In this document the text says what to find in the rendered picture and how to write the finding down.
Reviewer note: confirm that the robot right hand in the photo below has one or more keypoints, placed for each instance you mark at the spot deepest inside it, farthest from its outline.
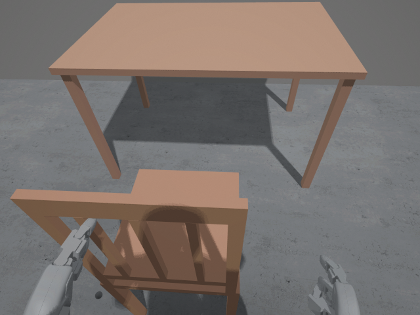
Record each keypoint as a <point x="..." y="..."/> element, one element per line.
<point x="340" y="298"/>

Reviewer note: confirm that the table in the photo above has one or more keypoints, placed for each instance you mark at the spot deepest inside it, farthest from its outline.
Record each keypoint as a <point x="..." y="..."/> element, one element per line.
<point x="288" y="40"/>

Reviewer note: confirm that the robot left hand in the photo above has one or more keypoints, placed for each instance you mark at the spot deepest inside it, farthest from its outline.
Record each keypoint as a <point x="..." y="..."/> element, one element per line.
<point x="54" y="286"/>

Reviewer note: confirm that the chair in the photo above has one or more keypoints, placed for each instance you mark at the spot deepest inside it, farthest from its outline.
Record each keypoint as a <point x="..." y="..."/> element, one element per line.
<point x="180" y="231"/>

